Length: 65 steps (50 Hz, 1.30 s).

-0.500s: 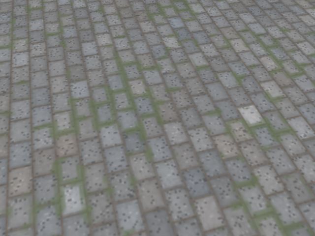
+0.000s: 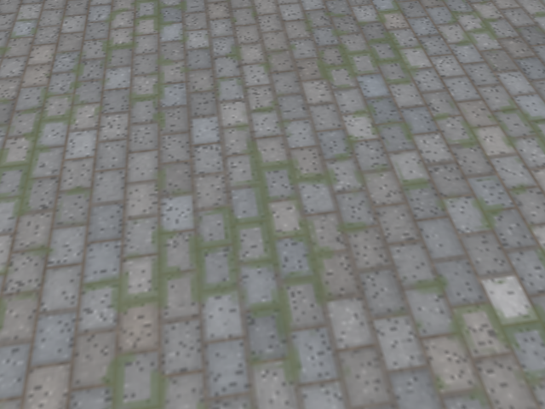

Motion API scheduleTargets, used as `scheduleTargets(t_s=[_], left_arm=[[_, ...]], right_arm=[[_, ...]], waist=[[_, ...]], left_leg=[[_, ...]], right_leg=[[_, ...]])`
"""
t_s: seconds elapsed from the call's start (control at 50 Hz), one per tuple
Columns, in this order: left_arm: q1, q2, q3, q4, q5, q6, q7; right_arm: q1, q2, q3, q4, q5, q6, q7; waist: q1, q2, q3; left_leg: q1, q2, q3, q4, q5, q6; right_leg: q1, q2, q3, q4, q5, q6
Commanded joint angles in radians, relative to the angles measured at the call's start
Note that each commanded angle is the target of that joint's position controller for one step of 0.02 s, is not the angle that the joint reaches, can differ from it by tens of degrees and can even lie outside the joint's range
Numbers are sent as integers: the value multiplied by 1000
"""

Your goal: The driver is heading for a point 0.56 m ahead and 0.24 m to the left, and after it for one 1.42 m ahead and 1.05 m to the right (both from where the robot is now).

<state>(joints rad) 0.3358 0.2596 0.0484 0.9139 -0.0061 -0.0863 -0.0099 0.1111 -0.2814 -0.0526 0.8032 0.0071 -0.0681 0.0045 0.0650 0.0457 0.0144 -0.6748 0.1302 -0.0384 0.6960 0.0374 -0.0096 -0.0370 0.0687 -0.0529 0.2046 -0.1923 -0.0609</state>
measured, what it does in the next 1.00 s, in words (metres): walks ahead, turning left: left foot, then right foot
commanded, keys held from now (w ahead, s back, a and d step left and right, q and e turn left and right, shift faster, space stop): w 0.08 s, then w+q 0.62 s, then w+e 0.30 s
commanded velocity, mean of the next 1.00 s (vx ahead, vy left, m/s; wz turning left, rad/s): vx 0.50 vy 0.00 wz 0.25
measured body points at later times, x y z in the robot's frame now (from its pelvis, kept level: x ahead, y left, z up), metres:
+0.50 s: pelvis +0.28 +0.07 +0.00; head +0.31 +0.09 +0.45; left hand +0.44 +0.35 -0.10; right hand +0.36 -0.21 -0.11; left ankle +0.25 +0.14 -0.75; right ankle +0.48 -0.10 -0.69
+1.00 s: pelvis +0.55 +0.08 +0.00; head +0.58 +0.09 +0.45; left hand +0.46 +0.35 -0.13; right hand +0.83 -0.09 -0.09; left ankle +0.64 +0.28 -0.71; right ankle +0.55 -0.04 -0.75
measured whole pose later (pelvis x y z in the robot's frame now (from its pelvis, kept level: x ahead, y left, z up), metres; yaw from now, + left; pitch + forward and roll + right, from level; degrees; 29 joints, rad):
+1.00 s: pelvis +0.55 +0.08 +0.00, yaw +16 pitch +2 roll -1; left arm 0.38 0.27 0.06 0.91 -0.02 -0.07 -0.01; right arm 0.10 -0.28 -0.05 0.69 0.00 -0.08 0.01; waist 0.10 0.03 0.02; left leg -0.58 0.06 -0.07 0.65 -0.11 -0.02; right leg -0.12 0.05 0.05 0.29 -0.21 -0.03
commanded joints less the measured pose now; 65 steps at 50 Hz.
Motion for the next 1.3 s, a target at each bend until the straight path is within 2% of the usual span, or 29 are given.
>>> scheduleTargets(t_s=[0.02,0.12,0.16,0.18,0.2,0.22,0.24,0.26,0.3,0.38,0.5,0.6,0.66,0.68,0.7,0.72,0.74,0.76,0.8,0.94,1.02,1.1,1.12,1.14,1.16,1.18,1.2,1.24,1.3], left_arm=[[19,177,38,-26,-10,-5,10],[23,199,51,3,-13,23,21],[-17,201,52,-4,-8,35,27],[-8,173,41,-17,4,38,32],[96,79,9,-48,21,20,23],[86,64,-2,-33,19,-8,14],[2,152,20,-63,-14,-35,0],[-82,160,19,-89,-31,-51,-3],[-116,157,28,-95,1,-50,8],[-134,118,27,-114,21,-15,18],[-356,79,13,-184,11,-23,8],[-421,120,22,-221,-2,-41,-9],[-278,166,44,-187,-1,-56,-7],[-142,207,59,-167,16,-61,0],[-1,294,82,-151,28,-52,9],[49,275,82,-108,6,-39,-3],[7,180,57,-119,-4,-37,-8],[-44,141,45,-125,0,-31,-10],[-123,110,28,-129,13,-21,-14],[-80,190,52,-102,-16,-9,3],[2,197,53,-75,-29,7,9],[15,175,46,-73,-22,20,17],[3,125,29,-88,-11,18,14],[65,43,4,-118,-5,5,14],[93,77,8,-138,-28,-4,17],[52,160,32,-132,-39,-1,19],[7,166,38,-137,-37,6,19],[-15,137,42,-139,-23,26,17],[-43,85,35,-166,-21,48,8]], right_arm=[[-113,-38,0,-84,7,-17,13],[-125,-76,-8,-111,12,-27,40],[47,-124,-36,-64,8,-22,38],[202,-175,-61,-21,8,-17,31],[308,-278,-87,-8,-1,-11,26],[328,-231,-74,-1,18,-8,29],[280,-180,-55,-15,14,-10,29],[210,-158,-49,-37,4,-12,27],[122,-110,-34,-58,-12,-17,26],[131,-136,-43,-66,0,-19,8],[229,-164,-56,-39,13,-6,-20],[281,-158,-59,-22,19,13,-29],[257,-137,-55,-40,12,25,-32],[242,-89,-37,-60,4,22,-26],[328,-27,-18,-84,9,13,-25],[401,-44,-12,-90,27,3,-25],[353,-127,-31,-64,34,1,-25],[263,-140,-34,-79,24,2,-24],[177,-119,-36,-107,-2,-4,-19],[17,-32,0,-164,-10,-26,-2],[-81,-65,-5,-193,7,-35,10],[30,-126,-36,-166,6,-44,2],[151,-172,-53,-150,-9,-45,-8],[275,-261,-77,-138,-23,-33,-17],[317,-244,-75,-112,-19,-21,-8],[265,-171,-54,-118,-11,-23,-4],[207,-129,-41,-123,-8,-24,-1],[110,-72,-24,-118,-15,-29,4],[83,-84,-35,-96,-19,-44,2]], waist=[[12,-93,54],[-21,-117,37],[-119,-118,-75],[-175,-76,-182],[-146,127,-317],[-154,211,-379],[-165,146,-273],[-150,72,-164],[-84,-7,-65],[-50,18,-29],[-122,29,12],[-130,41,8],[-49,71,-54],[16,29,-171],[20,-181,-328],[-4,-387,-365],[13,-244,-220],[11,-162,-114],[-34,-129,-9],[-31,-135,-3],[-5,-137,1],[-93,-138,-47],[-156,-93,-130],[-174,136,-278],[-165,277,-310],[-162,155,-179],[-143,113,-97],[-92,93,-10],[-65,68,15]], left_leg=[[47,-34,33,-112,77,4],[63,-62,37,-184,-75,66],[316,-131,96,-203,-100,112],[564,-109,48,-184,-75,146],[966,123,-383,-194,-186,301],[1079,218,-727,-375,-332,374],[1007,197,-655,-406,-410,330],[865,159,-526,-419,-351,302],[624,93,-370,-465,-166,274],[478,44,-276,-529,-60,292],[418,-21,-208,-515,-120,224],[542,23,-318,-402,-149,205],[549,-10,-347,-255,-56,169],[461,-67,-294,-50,-80,138],[166,-199,-154,281,-353,62],[-52,-197,-120,487,-646,42],[-112,-146,-156,562,-577,40],[-111,-114,-120,562,-499,39],[-55,-54,-72,454,-403,38],[149,-74,5,-14,-160,-8],[245,-111,-9,-152,-49,-17],[509,-108,-4,-256,-108,32],[698,-11,-86,-252,-142,77],[1009,219,-370,-273,-224,176],[1018,317,-657,-382,-451,253],[908,274,-580,-413,-541,227],[805,231,-448,-430,-480,197],[644,159,-264,-489,-303,177],[561,139,-111,-549,-118,189]], right_leg=[[-42,-265,112,-83,205,-142],[137,-339,109,29,371,-107],[128,-294,38,246,680,-67],[12,-244,-12,467,625,-31],[-398,-116,-52,853,268,40],[-617,-8,73,1052,-349,59],[-726,-73,154,1126,-326,35],[-737,-118,138,1096,-241,18],[-636,-183,136,938,-126,21],[-572,-177,119,760,-35,79],[-492,-104,109,375,293,115],[-450,-84,146,256,232,95],[-238,-80,119,194,139,42],[-3,-181,197,229,124,-13],[367,-404,510,226,43,-131],[444,-507,840,124,-179,-219],[324,-452,759,86,-296,-186],[194,-398,610,76,-246,-152],[-10,-321,464,23,-54,-151],[-175,-235,282,-36,189,-161],[-166,-250,312,2,136,-134],[-196,-217,340,159,95,-71],[-281,-154,293,357,62,-35],[-544,-40,159,695,-212,29],[-714,-45,155,904,-417,39],[-767,-100,191,999,-343,36],[-767,-129,173,1010,-263,36],[-708,-179,163,955,-155,48],[-667,-201,149,912,-53,65]])
Velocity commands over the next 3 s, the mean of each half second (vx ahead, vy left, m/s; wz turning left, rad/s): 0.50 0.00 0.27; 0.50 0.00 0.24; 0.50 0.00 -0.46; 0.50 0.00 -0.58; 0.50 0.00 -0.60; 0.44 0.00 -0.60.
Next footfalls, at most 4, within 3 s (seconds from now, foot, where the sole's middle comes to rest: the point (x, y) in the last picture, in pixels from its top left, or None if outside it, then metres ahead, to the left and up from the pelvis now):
0.18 left None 0.29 0.14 -0.78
0.68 right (318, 371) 0.59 -0.02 -0.78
1.12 left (204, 314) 0.73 0.28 -0.78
1.62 right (302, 232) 1.02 0.03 -0.78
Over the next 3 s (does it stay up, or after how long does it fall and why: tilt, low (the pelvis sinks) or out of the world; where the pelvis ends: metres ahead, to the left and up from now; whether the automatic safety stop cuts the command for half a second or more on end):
stays up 1.51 -0.18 -0.01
